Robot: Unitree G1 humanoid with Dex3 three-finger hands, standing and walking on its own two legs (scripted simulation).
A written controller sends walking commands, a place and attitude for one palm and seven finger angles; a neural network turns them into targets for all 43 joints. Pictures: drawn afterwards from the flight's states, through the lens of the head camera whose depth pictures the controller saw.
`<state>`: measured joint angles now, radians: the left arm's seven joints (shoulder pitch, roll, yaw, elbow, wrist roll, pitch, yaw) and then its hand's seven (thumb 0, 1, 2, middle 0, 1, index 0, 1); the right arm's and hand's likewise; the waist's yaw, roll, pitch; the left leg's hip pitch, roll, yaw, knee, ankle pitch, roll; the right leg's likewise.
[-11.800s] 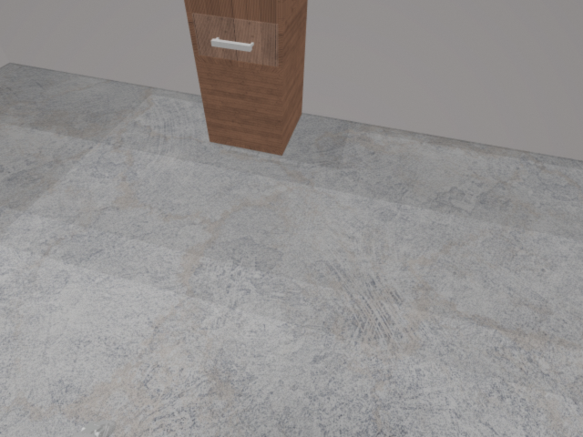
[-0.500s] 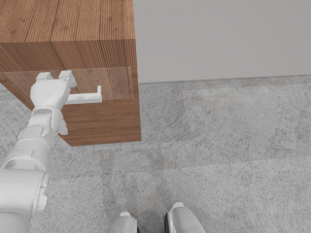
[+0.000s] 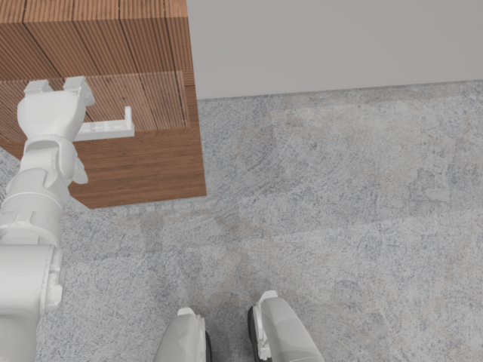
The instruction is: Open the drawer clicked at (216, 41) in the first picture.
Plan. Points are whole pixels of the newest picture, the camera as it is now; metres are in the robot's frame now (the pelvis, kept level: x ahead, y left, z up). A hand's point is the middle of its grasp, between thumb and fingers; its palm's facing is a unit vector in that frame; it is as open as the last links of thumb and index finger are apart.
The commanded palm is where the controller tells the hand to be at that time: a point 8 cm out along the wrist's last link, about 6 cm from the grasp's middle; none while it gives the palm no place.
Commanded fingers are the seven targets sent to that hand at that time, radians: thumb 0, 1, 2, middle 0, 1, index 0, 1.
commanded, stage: move the hooked fingers above the handle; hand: left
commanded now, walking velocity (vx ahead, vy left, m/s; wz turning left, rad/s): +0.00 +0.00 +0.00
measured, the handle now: (84, 122) +0.56 +0.26 -0.08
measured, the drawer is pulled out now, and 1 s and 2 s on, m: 0.00 0.00 0.00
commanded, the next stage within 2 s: lower the fingers behind the handle in 0.44 s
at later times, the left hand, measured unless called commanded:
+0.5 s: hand (70, 134) +0.51 +0.25 -0.03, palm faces -0.08 -0.03 -1.00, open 13.8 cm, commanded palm +0.50 +0.25 +0.03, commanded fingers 0.00 -0.50 0.30 -0.30 -1.20 -0.30 -1.20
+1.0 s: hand (78, 138) +0.51 +0.25 -0.06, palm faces -0.04 -0.03 -1.00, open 13.7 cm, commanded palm +0.51 +0.24 +0.00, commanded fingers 0.00 -0.50 0.30 -0.30 -1.20 -0.30 -1.20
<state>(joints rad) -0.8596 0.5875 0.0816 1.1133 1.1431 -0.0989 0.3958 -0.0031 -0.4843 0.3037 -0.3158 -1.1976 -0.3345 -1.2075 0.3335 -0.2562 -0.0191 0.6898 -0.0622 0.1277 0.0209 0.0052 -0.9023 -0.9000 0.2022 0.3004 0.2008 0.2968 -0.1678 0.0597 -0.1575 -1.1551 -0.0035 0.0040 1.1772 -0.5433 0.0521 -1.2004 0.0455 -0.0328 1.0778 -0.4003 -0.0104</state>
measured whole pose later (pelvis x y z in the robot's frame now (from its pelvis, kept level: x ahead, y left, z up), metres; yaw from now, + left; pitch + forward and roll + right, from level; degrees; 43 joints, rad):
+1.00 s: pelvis +0.00 +0.00 -0.02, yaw +0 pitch +33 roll -4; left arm -0.91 0.61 0.08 1.15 1.17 -0.15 0.45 0.00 -0.49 0.30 -0.32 -1.21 -0.33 -1.22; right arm 0.32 -0.27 -0.02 0.68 -0.07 0.11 0.02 0.00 -0.90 -0.90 0.20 0.30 0.20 0.30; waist -0.18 0.06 -0.18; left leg -1.29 -0.01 -0.01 1.29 -0.58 0.05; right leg -1.32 0.04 -0.05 1.18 -0.44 -0.01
